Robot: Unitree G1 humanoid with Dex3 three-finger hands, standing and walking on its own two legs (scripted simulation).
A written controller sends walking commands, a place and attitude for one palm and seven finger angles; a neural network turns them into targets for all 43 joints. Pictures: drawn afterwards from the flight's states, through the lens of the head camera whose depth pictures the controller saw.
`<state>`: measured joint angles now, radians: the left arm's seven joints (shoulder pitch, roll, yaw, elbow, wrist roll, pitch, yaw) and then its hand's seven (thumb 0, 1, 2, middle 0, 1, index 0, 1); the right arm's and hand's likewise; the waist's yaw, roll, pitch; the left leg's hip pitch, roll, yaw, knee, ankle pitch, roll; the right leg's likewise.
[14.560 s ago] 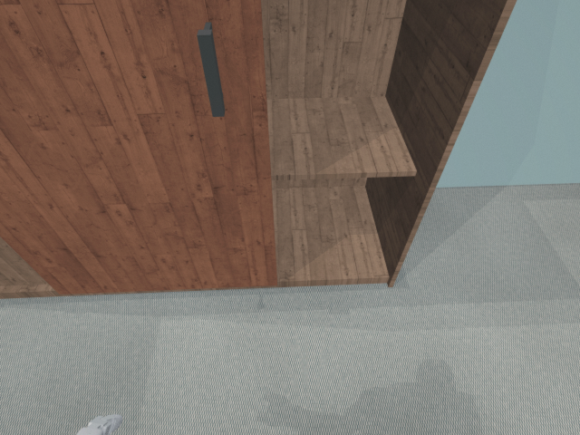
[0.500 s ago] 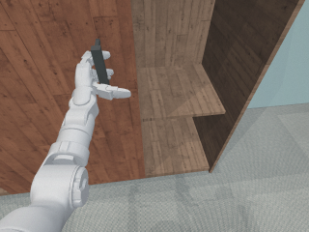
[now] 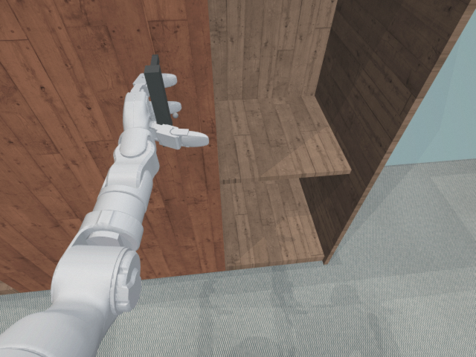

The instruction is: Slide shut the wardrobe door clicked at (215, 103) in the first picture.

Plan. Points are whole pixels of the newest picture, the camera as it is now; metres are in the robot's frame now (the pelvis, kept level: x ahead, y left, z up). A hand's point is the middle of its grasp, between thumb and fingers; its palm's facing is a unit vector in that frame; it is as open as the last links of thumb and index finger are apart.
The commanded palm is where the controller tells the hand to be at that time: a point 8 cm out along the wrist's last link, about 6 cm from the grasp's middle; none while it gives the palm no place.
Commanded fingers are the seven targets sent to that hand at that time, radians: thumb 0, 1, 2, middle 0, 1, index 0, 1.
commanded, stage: slide the fingers in behind the handle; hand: left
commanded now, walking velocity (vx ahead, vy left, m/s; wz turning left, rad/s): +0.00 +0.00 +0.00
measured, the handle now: (162, 102) +0.52 +0.13 +0.16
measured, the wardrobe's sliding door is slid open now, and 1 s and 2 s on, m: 0.44 0.44 0.44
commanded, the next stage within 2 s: grip the handle and tug to test in 0.16 s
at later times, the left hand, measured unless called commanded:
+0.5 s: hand (175, 114) +0.48 +0.10 +0.17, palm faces +0.10 -1.00 +0.00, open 12.6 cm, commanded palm +0.45 +0.15 +0.17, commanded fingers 0.00 0.11 0.56 -0.37 -1.29 -0.37 -1.29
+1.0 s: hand (173, 115) +0.47 +0.11 +0.17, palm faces +0.11 -0.99 +0.01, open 5.5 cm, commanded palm +0.44 +0.15 +0.17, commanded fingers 0.00 0.90 0.90 -0.45 -1.40 -0.45 -1.40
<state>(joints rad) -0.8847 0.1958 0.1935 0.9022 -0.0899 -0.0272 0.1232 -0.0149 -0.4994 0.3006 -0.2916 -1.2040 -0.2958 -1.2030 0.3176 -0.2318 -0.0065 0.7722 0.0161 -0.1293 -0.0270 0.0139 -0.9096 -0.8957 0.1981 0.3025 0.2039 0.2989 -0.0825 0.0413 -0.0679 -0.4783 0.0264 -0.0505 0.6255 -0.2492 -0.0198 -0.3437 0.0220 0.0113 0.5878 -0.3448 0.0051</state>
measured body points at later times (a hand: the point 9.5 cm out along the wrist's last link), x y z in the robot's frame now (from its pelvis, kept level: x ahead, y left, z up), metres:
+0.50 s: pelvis +0.00 +0.00 +0.00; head +0.02 +0.00 +0.45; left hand +0.47 +0.16 +0.17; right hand +0.05 -0.25 -0.12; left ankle +0.04 +0.13 -0.73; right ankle -0.03 -0.13 -0.73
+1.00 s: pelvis +0.00 +0.00 +0.00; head +0.02 +0.00 +0.45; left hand +0.46 +0.16 +0.17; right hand +0.07 -0.25 -0.12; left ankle +0.04 +0.13 -0.73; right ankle -0.03 -0.13 -0.73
